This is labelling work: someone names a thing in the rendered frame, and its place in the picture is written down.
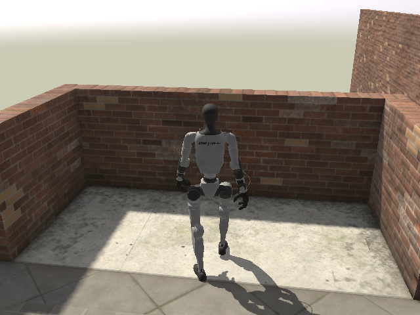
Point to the robot right upper arm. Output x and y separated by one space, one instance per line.
233 150

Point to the right robot forearm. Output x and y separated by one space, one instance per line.
240 179

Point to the left robot foot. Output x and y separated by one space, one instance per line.
201 275

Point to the robot right hand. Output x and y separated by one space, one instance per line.
244 201

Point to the right robot shin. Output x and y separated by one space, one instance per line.
223 227

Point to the robot left hand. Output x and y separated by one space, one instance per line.
184 182

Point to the robot left upper arm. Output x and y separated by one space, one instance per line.
186 148

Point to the left robot forearm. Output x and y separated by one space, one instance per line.
180 172

